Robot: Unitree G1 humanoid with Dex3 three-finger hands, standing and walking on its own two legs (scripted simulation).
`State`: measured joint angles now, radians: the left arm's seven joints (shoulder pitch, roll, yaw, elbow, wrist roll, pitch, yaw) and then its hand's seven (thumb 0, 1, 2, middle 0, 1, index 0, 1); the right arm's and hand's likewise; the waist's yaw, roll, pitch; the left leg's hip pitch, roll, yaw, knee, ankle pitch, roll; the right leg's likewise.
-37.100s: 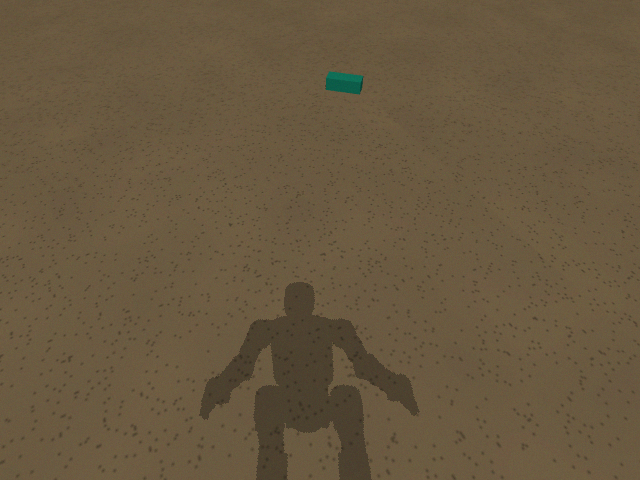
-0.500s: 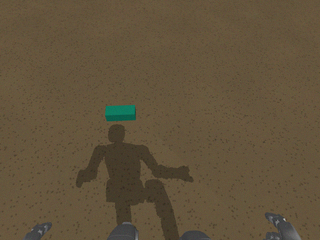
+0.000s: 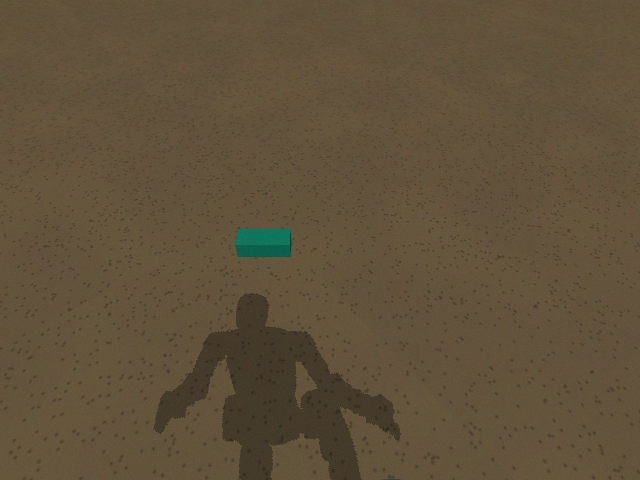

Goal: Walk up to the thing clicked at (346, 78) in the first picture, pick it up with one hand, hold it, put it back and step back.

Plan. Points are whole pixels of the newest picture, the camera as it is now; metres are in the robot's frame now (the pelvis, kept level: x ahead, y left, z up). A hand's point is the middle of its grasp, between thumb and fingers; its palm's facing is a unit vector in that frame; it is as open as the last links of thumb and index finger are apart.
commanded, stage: step back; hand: left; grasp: from above
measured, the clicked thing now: (264, 242) +1.08 +0.21 -0.73
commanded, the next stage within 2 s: stand in 0.76 s
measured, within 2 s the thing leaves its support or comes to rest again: neither
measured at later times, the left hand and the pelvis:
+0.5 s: hand out of the picture +0.11 +0.28 -0.16, palm faces +0.02 -0.94 -0.35, open 7.4 cm; pelvis +0.04 +0.01 +0.00, yaw +0 degrees
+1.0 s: hand out of the picture +0.14 +0.26 -0.14, palm faces -0.03 -0.94 -0.34, open 7.4 cm; pelvis +0.05 +0.01 +0.02, yaw -1 degrees
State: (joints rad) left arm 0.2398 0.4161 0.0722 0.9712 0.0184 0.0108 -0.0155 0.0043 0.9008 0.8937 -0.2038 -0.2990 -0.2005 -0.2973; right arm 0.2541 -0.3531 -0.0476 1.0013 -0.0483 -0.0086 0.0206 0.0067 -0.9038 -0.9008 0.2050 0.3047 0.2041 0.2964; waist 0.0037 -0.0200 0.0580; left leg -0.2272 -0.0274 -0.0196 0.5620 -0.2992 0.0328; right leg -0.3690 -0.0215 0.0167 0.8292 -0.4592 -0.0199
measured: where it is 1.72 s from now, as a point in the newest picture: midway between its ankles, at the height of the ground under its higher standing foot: outside the picture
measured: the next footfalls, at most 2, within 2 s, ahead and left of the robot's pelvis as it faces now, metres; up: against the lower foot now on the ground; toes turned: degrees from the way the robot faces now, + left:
none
